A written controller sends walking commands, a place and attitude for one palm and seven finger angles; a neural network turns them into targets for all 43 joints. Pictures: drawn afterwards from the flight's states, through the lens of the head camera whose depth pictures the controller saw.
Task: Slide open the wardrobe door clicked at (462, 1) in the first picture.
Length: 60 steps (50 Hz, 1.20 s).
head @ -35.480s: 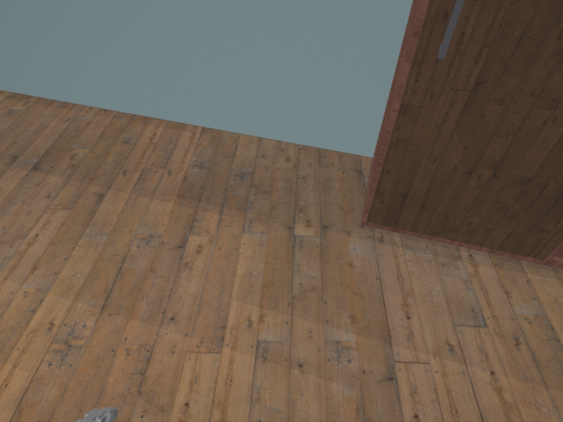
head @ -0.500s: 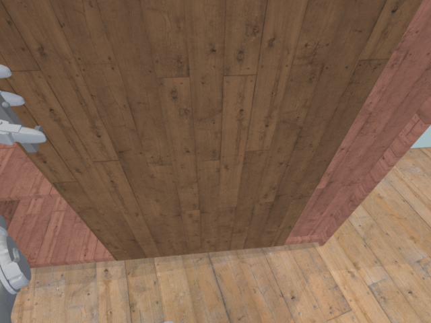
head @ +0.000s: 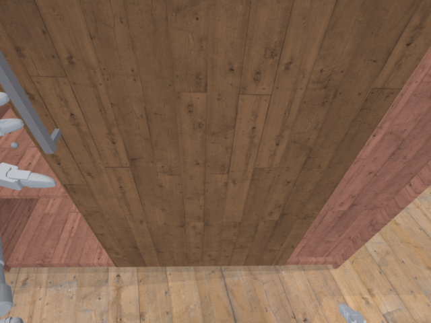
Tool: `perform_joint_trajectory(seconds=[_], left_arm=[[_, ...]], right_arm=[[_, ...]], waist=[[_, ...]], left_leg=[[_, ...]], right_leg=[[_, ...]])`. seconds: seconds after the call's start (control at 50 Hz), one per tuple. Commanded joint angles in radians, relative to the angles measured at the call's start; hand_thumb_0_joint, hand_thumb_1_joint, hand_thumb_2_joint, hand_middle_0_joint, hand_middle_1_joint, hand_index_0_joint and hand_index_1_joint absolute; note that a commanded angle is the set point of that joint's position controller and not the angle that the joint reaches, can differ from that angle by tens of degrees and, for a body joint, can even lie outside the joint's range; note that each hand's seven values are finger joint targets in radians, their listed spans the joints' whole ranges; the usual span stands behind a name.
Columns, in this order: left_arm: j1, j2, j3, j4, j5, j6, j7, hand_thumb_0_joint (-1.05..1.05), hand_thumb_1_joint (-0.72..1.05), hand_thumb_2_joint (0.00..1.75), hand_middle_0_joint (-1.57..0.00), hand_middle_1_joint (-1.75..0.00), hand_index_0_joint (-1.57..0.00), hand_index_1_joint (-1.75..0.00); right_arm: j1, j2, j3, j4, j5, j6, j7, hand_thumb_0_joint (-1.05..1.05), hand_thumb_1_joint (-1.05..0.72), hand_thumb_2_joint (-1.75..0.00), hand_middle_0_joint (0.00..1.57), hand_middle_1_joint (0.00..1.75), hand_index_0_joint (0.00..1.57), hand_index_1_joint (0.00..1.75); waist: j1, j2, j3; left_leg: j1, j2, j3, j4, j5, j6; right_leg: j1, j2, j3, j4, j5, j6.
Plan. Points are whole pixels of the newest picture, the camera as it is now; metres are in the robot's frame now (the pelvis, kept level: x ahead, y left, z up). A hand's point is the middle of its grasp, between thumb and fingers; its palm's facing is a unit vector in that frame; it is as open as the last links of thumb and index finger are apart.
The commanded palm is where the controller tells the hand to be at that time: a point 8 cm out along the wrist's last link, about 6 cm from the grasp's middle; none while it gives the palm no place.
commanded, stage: slip the hand off the handle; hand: left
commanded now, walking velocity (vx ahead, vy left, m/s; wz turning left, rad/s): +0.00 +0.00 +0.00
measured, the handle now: (13, 73) +0.42 +0.37 +0.24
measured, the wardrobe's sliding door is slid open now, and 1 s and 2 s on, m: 0.47 0.46 0.46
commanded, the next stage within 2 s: draw the hand back to the body in 0.26 s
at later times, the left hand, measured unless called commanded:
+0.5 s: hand (22, 169) +0.26 +0.30 +0.19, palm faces +0.36 -0.93 -0.09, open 14.7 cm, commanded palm +0.21 +0.34 +0.19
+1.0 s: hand (23, 211) +0.21 +0.28 +0.17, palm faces +0.44 -0.86 -0.24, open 14.1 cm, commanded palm +0.16 +0.31 +0.19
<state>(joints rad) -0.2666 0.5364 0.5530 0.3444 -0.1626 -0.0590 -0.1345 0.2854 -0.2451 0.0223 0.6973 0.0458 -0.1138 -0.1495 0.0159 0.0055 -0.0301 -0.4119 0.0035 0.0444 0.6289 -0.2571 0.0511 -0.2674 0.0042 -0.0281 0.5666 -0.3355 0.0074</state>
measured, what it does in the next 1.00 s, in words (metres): stands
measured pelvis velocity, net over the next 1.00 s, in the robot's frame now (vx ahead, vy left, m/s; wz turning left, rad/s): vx -0.02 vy -0.04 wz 0.03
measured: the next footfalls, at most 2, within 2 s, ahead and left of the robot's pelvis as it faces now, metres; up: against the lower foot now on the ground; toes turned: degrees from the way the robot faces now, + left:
none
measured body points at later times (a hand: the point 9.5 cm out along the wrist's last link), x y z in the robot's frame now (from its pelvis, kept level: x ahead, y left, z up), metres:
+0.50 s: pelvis -0.01 -0.03 +0.01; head -0.03 -0.03 +0.46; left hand +0.24 +0.34 +0.20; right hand +0.20 -0.23 -0.07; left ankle +0.04 +0.08 -0.73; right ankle -0.03 -0.14 -0.73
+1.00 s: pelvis -0.02 -0.04 +0.01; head -0.05 -0.05 +0.46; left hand +0.19 +0.32 +0.18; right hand +0.17 -0.29 -0.06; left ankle +0.04 +0.08 -0.73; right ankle -0.03 -0.14 -0.73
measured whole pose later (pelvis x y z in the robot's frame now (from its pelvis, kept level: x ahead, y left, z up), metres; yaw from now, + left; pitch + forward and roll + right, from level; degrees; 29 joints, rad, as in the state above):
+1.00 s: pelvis -0.02 -0.04 +0.01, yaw +2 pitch -6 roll -2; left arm 0.11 0.44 0.47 -0.02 -0.21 0.03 -0.09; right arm 0.20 -0.29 0.02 0.68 0.03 -0.24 -0.14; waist 0.04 0.07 0.04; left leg -0.25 0.04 -0.01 0.54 -0.20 0.00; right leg -0.09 0.05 -0.07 0.48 -0.29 -0.04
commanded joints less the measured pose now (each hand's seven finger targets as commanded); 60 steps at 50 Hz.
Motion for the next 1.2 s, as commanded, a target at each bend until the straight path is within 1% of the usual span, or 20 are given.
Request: perform_joint_trajectory(seconds=[0.0,0.08,0.1,0.14,0.24,0.32,0.36,0.38,0.44,0.54,0.58,0.64,0.7,0.8,0.86,0.88,0.92,0.94,1.04,1.18], left_arm=[[-0.226,0.263,0.007,-0.486,0.011,-0.002,0.062,0.00,-0.55,0.20,-0.25,-1.15,-0.25,-1.15],[-0.094,0.168,0.001,-0.510,-0.025,0.040,0.078,0.00,-0.55,0.20,-0.25,-1.15,-0.25,-1.15],[-0.089,0.180,0.021,-0.502,-0.031,0.049,0.080,0.00,-0.55,0.20,-0.25,-1.15,-0.25,-1.15],[-0.085,0.144,0.001,-0.507,-0.035,0.079,0.078,0.00,-0.55,0.20,-0.25,-1.15,-0.25,-1.15],[-0.188,0.149,-0.039,-0.532,0.007,0.121,0.085,0.00,-0.55,0.20,-0.25,-1.15,-0.25,-1.15],[-0.344,0.158,-0.089,-0.540,0.043,0.070,0.081,0.00,-0.55,0.20,-0.25,-1.15,-0.25,-1.15],[-0.318,0.157,-0.086,-0.514,0.040,0.041,0.072,0.00,-0.55,0.20,-0.25,-1.15,-0.25,-1.15],[-0.278,0.155,-0.079,-0.401,-0.078,0.109,-0.013,0.00,-0.55,0.20,-0.25,-1.15,-0.25,-1.15],[-0.241,0.267,0.010,-0.415,-0.132,0.175,-0.123,0.00,-0.55,0.20,-0.25,-1.15,-0.25,-1.15],[-0.051,0.349,0.092,-0.280,-0.226,0.253,-0.309,0.00,-0.55,0.20,-0.25,-1.15,-0.25,-1.15],[-0.026,0.371,0.128,-0.287,-0.245,0.250,-0.335,0.00,-0.55,0.20,-0.25,-1.15,-0.25,-1.15],[0.061,0.356,0.178,-0.332,-0.264,0.217,-0.310,0.00,-0.55,0.20,-0.25,-1.15,-0.25,-1.15],[0.066,0.281,0.122,-0.387,-0.266,0.187,-0.284,0.00,-0.55,0.20,-0.25,-1.15,-0.25,-1.15],[0.024,0.284,0.095,-0.475,-0.256,0.159,-0.263,0.00,-0.48,0.24,-0.25,-1.11,-0.25,-1.11],[0.019,0.270,0.080,-0.548,-0.243,0.142,-0.246,0.00,-0.37,0.29,-0.24,-1.04,-0.24,-1.04],[-0.019,0.369,0.110,-0.597,-0.071,0.048,-0.023,0.00,-0.33,0.31,-0.24,-1.02,-0.24,-1.02],[0.095,0.220,0.032,-0.576,-0.038,-0.003,0.118,0.00,-0.26,0.34,-0.24,-0.98,-0.24,-0.98],[0.210,0.186,0.028,-0.586,-0.017,-0.023,0.152,0.00,-0.22,0.36,-0.24,-0.96,-0.24,-0.96],[0.356,0.098,-0.019,-0.786,0.035,-0.110,0.250,0.00,-0.04,0.44,-0.23,-0.85,-0.23,-0.85],[0.378,0.011,-0.088,-0.781,0.074,-0.097,0.285,0.00,0.21,0.57,-0.22,-0.70,-0.22,-0.70]], right_arm=[[-0.119,-0.151,-0.034,-0.169,-0.020,-0.093,-0.005,0.00,-0.90,-0.90,0.20,0.30,0.20,0.30],[-0.148,-0.142,-0.029,-0.160,-0.020,-0.094,0.006,0.00,-0.90,-0.90,0.20,0.30,0.20,0.30],[-0.151,-0.144,-0.028,-0.151,-0.019,-0.092,0.002,0.00,-0.90,-0.90,0.20,0.30,0.20,0.30],[-0.173,-0.136,-0.024,-0.149,-0.016,-0.087,-0.002,0.00,-0.90,-0.90,0.20,0.30,0.20,0.30],[-0.206,-0.122,-0.007,-0.134,-0.020,-0.072,-0.019,0.00,-0.90,-0.90,0.20,0.30,0.20,0.30],[-0.219,-0.117,0.003,-0.114,-0.030,-0.077,-0.037,0.00,-0.90,-0.90,0.20,0.30,0.20,0.30],[-0.219,-0.113,0.006,-0.109,-0.033,-0.082,-0.039,0.00,-0.90,-0.90,0.20,0.30,0.20,0.30],[-0.236,-0.137,0.006,-0.096,-0.006,-0.080,-0.053,0.00,-0.90,-0.90,0.20,0.30,0.20,0.30],[-0.263,-0.132,0.012,-0.123,0.011,-0.089,-0.069,0.00,-0.90,-0.90,0.20,0.30,0.20,0.30],[-0.262,-0.150,0.013,-0.166,0.038,-0.098,-0.045,0.00,-0.90,-0.90,0.20,0.30,0.20,0.30],[-0.258,-0.149,0.008,-0.190,0.042,-0.103,-0.028,0.00,-0.90,-0.90,0.20,0.30,0.20,0.30],[-0.240,-0.147,-0.007,-0.221,0.043,-0.117,-0.002,0.00,-0.90,-0.90,0.20,0.30,0.20,0.30],[-0.237,-0.148,-0.017,-0.229,0.052,-0.132,0.007,0.00,-0.90,-0.90,0.20,0.30,0.20,0.30],[-0.233,-0.163,-0.027,-0.213,0.050,-0.156,-0.011,0.00,-0.90,-0.90,0.20,0.30,0.20,0.30],[-0.237,-0.149,-0.020,-0.215,0.046,-0.171,-0.023,0.00,-0.90,-0.90,0.20,0.30,0.20,0.30],[-0.232,-0.140,-0.023,-0.201,-0.017,-0.178,0.000,0.00,-0.90,-0.90,0.20,0.30,0.20,0.30],[-0.236,-0.145,-0.032,-0.170,-0.029,-0.194,0.003,0.00,-0.90,-0.90,0.20,0.30,0.20,0.30],[-0.230,-0.132,-0.035,-0.167,-0.031,-0.194,0.006,0.00,-0.90,-0.90,0.20,0.30,0.20,0.30],[-0.217,-0.123,-0.042,-0.149,-0.042,-0.199,0.026,0.00,-0.90,-0.90,0.20,0.30,0.20,0.30],[-0.228,-0.114,-0.042,-0.124,-0.045,-0.160,0.035,0.00,-0.90,-0.90,0.20,0.30,0.20,0.30]], waist=[[0.032,0.247,-0.250],[0.033,0.103,-0.196],[0.035,0.072,-0.183],[0.033,0.059,-0.176],[0.015,0.129,-0.131],[-0.010,0.180,-0.129],[-0.001,0.179,-0.143],[0.001,0.140,-0.170],[0.040,0.115,-0.214],[0.056,0.025,-0.120],[0.056,0.019,-0.097],[0.063,0.011,-0.119],[0.043,0.027,-0.081],[0.027,0.027,-0.020],[0.030,0.083,-0.010],[0.030,0.134,0.130],[0.015,0.089,0.161],[0.025,0.042,0.132],[0.048,0.112,-0.125],[0.035,0.054,-0.020]], left_leg=[[0.380,0.051,-0.176,-0.175,0.276,-0.068],[0.364,0.052,-0.170,-0.195,0.287,-0.072],[0.356,0.046,-0.153,-0.196,0.278,-0.068],[0.360,0.042,-0.147,-0.215,0.241,-0.070],[0.366,0.025,-0.123,-0.244,0.157,-0.061],[0.388,0.015,-0.118,-0.253,0.068,-0.047],[0.393,0.011,-0.122,-0.257,0.049,-0.046],[0.402,0.010,-0.129,-0.276,0.033,-0.045],[0.406,-0.002,-0.090,-0.255,0.152,-0.022],[0.319,-0.011,-0.076,-0.226,0.204,-0.010],[0.286,-0.010,-0.075,-0.203,0.182,-0.013],[0.256,-0.008,-0.072,-0.159,0.169,-0.019],[0.249,-0.001,-0.065,-0.126,0.117,-0.026],[0.235,0.006,-0.072,-0.107,0.038,-0.024],[0.251,0.001,-0.073,-0.126,0.017,-0.022],[0.205,-0.017,-0.061,-0.134,-0.024,-0.048],[0.224,-0.017,-0.052,-0.136,-0.067,-0.051],[0.245,-0.010,-0.048,-0.150,-0.062,-0.045],[0.374,0.013,-0.050,-0.251,0.051,-0.033],[0.374,0.027,-0.051,-0.302,0.163,-0.036]], right_leg=[[-0.076,0.047,-0.036,-0.075,0.154,-0.037],[-0.038,0.049,-0.042,-0.109,0.177,-0.029],[-0.017,0.050,-0.040,-0.122,0.190,-0.033],[-0.012,0.047,-0.044,-0.134,0.181,-0.030],[-0.005,0.039,-0.032,-0.172,0.150,-0.035],[-0.011,0.033,-0.016,-0.194,0.107,-0.038],[0.002,0.033,-0.016,-0.199,0.092,-0.039],[0.057,0.025,-0.017,-0.219,0.099,-0.042],[0.133,0.019,-0.011,-0.240,0.168,-0.036],[0.149,0.004,0.007,-0.226,0.296,-0.015],[0.123,-0.005,0.036,-0.222,0.280,0.002],[0.119,-0.030,0.083,-0.201,0.323,0.034],[0.062,-0.040,0.128,-0.206,0.248,0.057],[-0.011,-0.044,0.165,-0.232,0.056,0.064],[-0.028,-0.030,0.139,-0.242,-0.037,0.038],[-0.078,-0.047,0.138,-0.346,-0.121,0.002],[-0.107,-0.053,0.107,-0.372,-0.225,-0.023],[-0.081,-0.048,0.088,-0.363,-0.212,-0.021],[0.092,0.001,0.018,-0.246,0.062,-0.027],[0.119,0.021,0.000,-0.255,0.163,-0.025]])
